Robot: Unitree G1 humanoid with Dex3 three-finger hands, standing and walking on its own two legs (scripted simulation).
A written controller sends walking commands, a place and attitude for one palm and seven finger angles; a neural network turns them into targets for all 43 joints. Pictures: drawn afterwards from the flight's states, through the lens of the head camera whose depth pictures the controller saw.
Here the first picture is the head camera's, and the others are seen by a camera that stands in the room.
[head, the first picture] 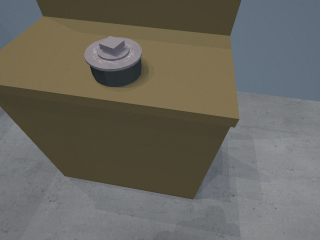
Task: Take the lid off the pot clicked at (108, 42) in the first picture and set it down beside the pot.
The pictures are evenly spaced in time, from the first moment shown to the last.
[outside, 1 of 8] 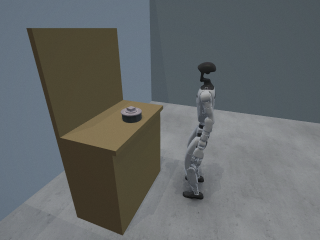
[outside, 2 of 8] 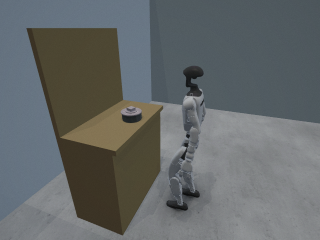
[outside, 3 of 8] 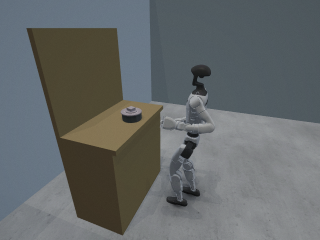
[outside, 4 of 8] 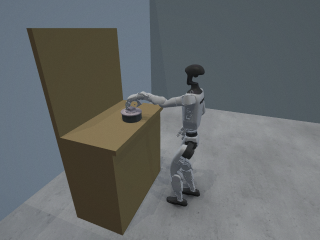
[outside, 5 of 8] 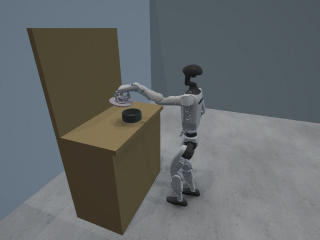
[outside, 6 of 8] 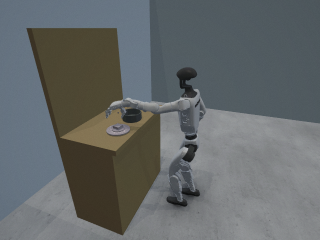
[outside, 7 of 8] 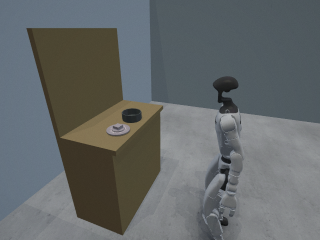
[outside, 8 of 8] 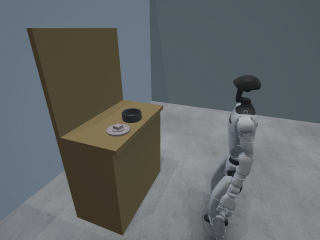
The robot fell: no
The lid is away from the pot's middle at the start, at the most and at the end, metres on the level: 0.00 0.24 0.23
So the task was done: yes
